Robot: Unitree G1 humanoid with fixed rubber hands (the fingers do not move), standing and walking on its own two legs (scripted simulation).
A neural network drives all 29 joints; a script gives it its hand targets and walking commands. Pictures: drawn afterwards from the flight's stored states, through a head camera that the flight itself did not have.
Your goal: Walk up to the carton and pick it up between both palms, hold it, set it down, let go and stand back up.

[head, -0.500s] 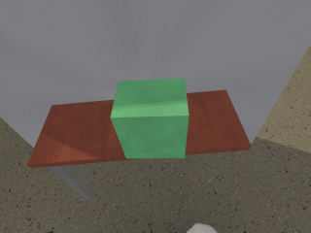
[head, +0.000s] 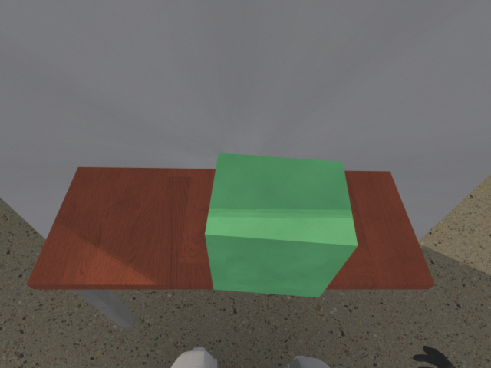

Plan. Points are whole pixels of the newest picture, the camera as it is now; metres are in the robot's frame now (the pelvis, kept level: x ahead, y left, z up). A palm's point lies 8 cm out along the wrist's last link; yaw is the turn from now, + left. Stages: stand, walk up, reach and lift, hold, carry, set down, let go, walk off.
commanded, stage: walk up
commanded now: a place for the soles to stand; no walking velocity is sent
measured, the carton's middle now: (272, 231) +0.37 -0.03 -0.05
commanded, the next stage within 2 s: reach and lift in 1.42 s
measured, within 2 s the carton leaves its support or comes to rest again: neither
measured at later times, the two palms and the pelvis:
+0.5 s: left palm out of the picture +0.12 +0.28 -0.08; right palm out of the picture +0.11 -0.32 -0.08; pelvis +0.02 -0.01 +0.03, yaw -2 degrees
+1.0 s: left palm out of the picture +0.11 +0.28 -0.08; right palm out of the picture +0.07 -0.33 -0.08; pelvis +0.01 -0.02 +0.04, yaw -2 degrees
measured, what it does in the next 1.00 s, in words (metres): stands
